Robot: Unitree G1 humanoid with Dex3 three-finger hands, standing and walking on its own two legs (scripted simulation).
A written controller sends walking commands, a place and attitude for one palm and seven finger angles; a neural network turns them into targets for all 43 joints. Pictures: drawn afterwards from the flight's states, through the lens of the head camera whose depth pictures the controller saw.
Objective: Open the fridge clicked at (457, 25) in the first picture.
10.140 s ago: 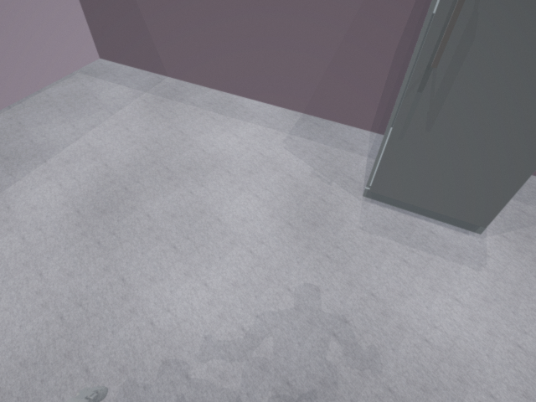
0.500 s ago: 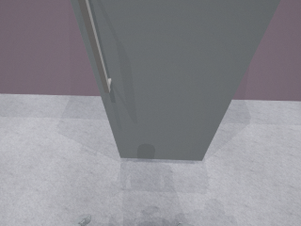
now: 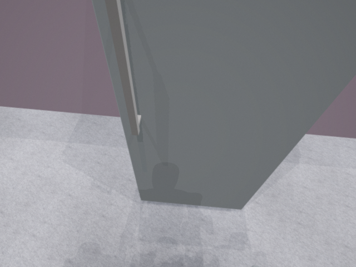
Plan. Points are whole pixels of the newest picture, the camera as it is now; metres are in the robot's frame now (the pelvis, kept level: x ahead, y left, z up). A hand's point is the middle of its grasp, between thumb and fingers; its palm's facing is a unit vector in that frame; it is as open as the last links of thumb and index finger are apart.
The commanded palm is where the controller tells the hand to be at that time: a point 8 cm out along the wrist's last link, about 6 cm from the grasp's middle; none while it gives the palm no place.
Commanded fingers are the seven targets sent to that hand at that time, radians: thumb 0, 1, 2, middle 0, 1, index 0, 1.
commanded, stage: come to a stop and stand still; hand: left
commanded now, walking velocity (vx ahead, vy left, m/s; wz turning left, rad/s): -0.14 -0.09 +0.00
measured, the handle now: (129, 74) +0.46 +0.16 +0.18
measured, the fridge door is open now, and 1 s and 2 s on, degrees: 0 0 0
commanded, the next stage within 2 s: look again from close up in 1.20 s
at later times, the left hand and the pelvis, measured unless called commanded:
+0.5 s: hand out of the picture -0.02 +0.12 -0.15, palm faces +0.09 -0.96 -0.26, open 7.3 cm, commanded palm none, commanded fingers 0.00 0.90 0.90 -0.20 -0.30 -0.20 -0.30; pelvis -0.05 -0.07 +0.01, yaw +1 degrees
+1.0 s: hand out of the picture -0.06 +0.19 -0.18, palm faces +0.07 -0.98 -0.19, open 7.4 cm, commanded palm none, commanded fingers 0.00 0.90 0.90 -0.20 -0.30 -0.20 -0.30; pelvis -0.06 +0.01 +0.00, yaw +0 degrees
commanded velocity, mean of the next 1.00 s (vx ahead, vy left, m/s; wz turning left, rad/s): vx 0.04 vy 0.08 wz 0.00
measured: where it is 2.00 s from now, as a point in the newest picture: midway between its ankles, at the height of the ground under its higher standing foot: outside the picture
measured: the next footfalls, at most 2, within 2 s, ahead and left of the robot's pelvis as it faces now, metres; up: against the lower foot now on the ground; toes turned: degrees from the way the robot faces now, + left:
right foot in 0.20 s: -0.02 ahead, -0.12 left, +0.00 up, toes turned -3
left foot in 0.74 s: -0.04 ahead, +0.11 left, +0.00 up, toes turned +3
